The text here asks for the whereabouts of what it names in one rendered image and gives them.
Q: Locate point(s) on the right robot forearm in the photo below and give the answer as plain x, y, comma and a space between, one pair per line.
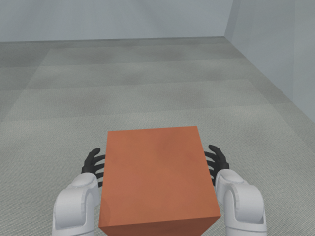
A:
244, 210

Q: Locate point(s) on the left robot hand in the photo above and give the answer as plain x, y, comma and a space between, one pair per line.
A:
90, 164

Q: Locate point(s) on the carton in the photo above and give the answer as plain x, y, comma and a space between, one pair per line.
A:
156, 182

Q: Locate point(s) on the left robot forearm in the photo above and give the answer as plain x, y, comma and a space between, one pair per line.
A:
74, 209

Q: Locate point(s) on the right robot hand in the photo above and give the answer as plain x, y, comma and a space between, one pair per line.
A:
219, 161

